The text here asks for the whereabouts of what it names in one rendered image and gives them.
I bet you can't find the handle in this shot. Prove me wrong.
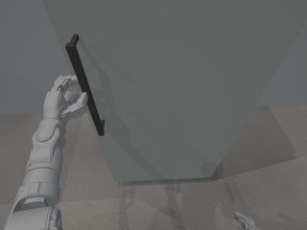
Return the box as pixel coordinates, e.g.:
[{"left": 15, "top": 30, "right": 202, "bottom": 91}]
[{"left": 65, "top": 34, "right": 105, "bottom": 136}]

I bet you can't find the fridge door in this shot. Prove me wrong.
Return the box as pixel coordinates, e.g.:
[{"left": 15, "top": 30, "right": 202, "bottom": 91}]
[{"left": 42, "top": 0, "right": 307, "bottom": 182}]

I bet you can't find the left robot forearm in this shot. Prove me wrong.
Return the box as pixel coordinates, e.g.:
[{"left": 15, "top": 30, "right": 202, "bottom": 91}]
[{"left": 3, "top": 119, "right": 66, "bottom": 230}]

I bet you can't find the robot left upper arm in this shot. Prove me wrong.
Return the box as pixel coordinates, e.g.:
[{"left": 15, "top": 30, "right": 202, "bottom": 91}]
[{"left": 6, "top": 206, "right": 62, "bottom": 230}]

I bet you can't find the robot left hand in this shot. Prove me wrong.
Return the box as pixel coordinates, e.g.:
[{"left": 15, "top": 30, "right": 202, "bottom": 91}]
[{"left": 43, "top": 75, "right": 88, "bottom": 127}]

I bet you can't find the robot right hand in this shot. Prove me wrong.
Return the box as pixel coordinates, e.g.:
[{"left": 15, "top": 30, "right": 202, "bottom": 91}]
[{"left": 234, "top": 212, "right": 260, "bottom": 230}]

